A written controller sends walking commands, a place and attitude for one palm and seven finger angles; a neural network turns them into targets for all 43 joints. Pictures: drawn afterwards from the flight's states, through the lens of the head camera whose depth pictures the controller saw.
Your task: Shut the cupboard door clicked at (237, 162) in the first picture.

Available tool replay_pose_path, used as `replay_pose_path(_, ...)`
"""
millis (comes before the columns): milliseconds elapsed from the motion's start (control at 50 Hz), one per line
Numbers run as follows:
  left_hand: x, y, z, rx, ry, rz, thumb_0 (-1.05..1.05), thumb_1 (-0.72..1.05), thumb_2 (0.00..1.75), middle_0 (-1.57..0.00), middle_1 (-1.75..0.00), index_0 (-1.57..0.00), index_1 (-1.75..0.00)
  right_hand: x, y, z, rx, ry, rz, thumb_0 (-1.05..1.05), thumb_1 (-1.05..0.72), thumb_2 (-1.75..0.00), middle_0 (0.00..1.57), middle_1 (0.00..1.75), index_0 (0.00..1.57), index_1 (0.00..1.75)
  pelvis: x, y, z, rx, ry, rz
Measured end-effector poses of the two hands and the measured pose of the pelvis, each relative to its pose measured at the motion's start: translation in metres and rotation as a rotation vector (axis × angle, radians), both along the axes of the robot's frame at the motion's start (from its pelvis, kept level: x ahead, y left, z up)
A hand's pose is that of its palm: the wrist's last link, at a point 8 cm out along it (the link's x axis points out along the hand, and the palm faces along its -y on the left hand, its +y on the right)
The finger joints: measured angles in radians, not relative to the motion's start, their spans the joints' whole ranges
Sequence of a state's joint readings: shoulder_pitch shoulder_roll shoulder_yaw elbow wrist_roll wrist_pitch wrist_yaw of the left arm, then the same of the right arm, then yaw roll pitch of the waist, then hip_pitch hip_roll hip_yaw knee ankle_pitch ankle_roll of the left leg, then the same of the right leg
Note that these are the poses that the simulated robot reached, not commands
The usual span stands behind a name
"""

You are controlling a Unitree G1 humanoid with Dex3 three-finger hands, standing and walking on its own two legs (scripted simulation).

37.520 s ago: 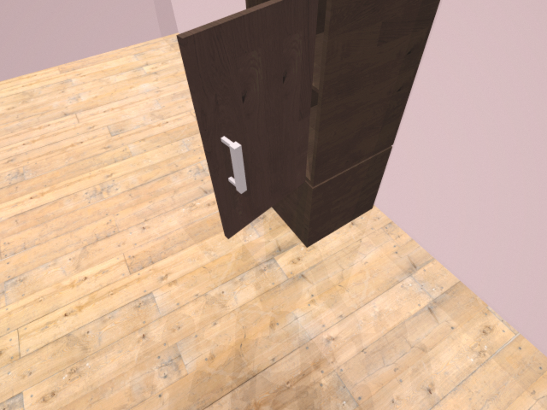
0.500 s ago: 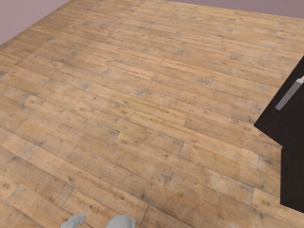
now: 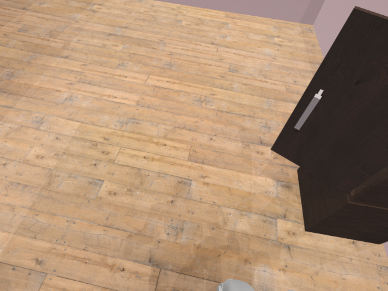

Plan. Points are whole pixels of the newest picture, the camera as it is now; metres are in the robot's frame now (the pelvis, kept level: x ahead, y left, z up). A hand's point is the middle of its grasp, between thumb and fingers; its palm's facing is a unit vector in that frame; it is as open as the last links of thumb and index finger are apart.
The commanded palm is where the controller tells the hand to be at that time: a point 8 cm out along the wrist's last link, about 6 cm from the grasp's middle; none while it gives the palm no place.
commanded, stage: turn to face it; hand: left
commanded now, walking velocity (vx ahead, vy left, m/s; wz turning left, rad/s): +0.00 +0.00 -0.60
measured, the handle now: (308, 110) +0.68 -0.33 -0.06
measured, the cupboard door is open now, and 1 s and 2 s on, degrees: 62 62 62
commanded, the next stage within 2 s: take the last steps up to it in 0.82 s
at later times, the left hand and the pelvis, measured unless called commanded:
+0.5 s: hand (140, 282) +0.15 +0.13 -0.16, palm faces -0.27 -0.93 -0.24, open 7.4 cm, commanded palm none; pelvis +0.02 -0.04 +0.00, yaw -17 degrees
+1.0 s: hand (149, 251) +0.22 +0.12 -0.17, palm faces -0.49 -0.84 -0.22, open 7.4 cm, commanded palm none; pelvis +0.05 -0.02 +0.00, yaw -30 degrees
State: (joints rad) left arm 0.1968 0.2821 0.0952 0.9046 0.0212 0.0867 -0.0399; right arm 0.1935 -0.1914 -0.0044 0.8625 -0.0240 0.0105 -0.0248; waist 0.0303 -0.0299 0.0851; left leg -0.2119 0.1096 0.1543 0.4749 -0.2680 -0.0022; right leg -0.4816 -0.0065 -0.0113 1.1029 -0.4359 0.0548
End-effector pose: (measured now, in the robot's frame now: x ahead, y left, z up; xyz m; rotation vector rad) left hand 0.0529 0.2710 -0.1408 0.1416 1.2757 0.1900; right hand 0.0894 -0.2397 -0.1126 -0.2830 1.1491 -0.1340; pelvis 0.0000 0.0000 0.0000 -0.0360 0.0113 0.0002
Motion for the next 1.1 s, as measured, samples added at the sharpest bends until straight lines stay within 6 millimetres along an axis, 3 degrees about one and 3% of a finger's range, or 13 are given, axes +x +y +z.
replay_pose_path(100,0.038,-0.015,0.007,0.025,-0.020,-0.102,0.00,0.91,0.90,-0.20,-0.29,-0.20,-0.30,-0.035,-0.019,-0.014,0.029,0.048,-0.110,0.01,-0.90,-0.90,0.20,0.30,0.21,0.30,0.003,-0.011,-0.003,0.007,-0.002,-0.071)
replay_pose_path(200,0.081,-0.049,0.009,0.067,-0.096,-0.217,0.00,0.91,0.90,-0.20,-0.29,-0.20,-0.30,-0.071,-0.053,-0.044,0.061,0.100,-0.222,0.01,-0.90,-0.90,0.20,0.30,0.21,0.30,0.009,-0.033,-0.020,0.035,-0.003,-0.139)
replay_pose_path(240,0.090,-0.062,0.012,0.075,-0.113,-0.247,0.00,0.91,0.90,-0.20,-0.29,-0.20,-0.30,-0.079,-0.065,-0.050,0.056,0.128,-0.258,0.01,-0.91,-0.90,0.20,0.30,0.20,0.30,0.009,-0.037,-0.021,0.029,-0.006,-0.158)
replay_pose_path(300,0.095,-0.077,0.020,0.076,-0.108,-0.276,0.00,0.90,0.90,-0.20,-0.30,-0.20,-0.30,-0.083,-0.075,-0.044,0.049,0.131,-0.296,0.01,-0.91,-0.90,0.20,0.30,0.20,0.30,0.010,-0.041,-0.013,0.039,-0.003,-0.189)
replay_pose_path(420,0.101,-0.093,0.018,0.047,-0.075,-0.333,0.00,0.90,0.90,-0.21,-0.30,-0.21,-0.30,-0.071,-0.083,-0.024,0.039,0.059,-0.335,0.01,-0.91,-0.90,0.19,0.30,0.20,0.30,0.014,-0.046,-0.003,0.052,0.002,-0.255)
replay_pose_path(500,0.105,-0.094,0.011,0.020,-0.058,-0.358,0.00,0.90,0.90,-0.21,-0.30,-0.21,-0.30,-0.060,-0.080,-0.016,0.022,0.018,-0.355,0.01,-0.91,-0.90,0.19,0.30,0.20,0.30,0.020,-0.041,-0.003,0.041,0.001,-0.296)
replay_pose_path(600,0.116,-0.081,-0.005,-0.008,-0.031,-0.380,0.00,0.90,0.90,-0.21,-0.30,-0.21,-0.30,-0.046,-0.065,-0.007,-0.010,-0.033,-0.382,0.01,-0.91,-0.90,0.19,0.30,0.20,0.30,0.032,-0.025,-0.009,0.024,0.001,-0.345)
replay_pose_path(680,0.133,-0.068,-0.019,-0.021,-0.010,-0.405,0.00,0.90,0.90,-0.21,-0.30,-0.21,-0.30,-0.049,-0.046,-0.004,-0.037,-0.047,-0.399,0.01,-0.91,-0.90,0.20,0.30,0.20,0.30,0.040,-0.012,-0.014,0.018,-0.003,-0.393)
replay_pose_path(880,0.171,-0.070,-0.001,-0.004,0.002,-0.514,0.00,0.91,0.90,-0.20,-0.30,-0.20,-0.30,-0.103,-0.006,-0.002,0.013,0.073,-0.525,0.01,-0.91,-0.90,0.20,0.30,0.20,0.30,0.048,-0.005,0.003,-0.009,0.008,-0.484)
replay_pose_path(1000,0.186,-0.104,0.004,0.005,-0.018,-0.597,0.00,0.91,0.90,-0.20,-0.29,-0.20,-0.30,-0.149,0.003,-0.019,0.074,0.142,-0.632,0.01,-0.90,-0.90,0.20,0.30,0.20,0.30,0.046,-0.017,-0.002,0.002,-0.001,-0.527)
replay_pose_path(1100,0.189,-0.141,0.004,0.001,-0.072,-0.646,0.00,0.91,0.90,-0.20,-0.29,-0.20,-0.30,-0.187,-0.005,-0.043,0.122,0.196,-0.711,0.01,-0.90,-0.90,0.20,0.30,0.20,0.30,0.045,-0.039,-0.014,0.018,-0.013,-0.557)
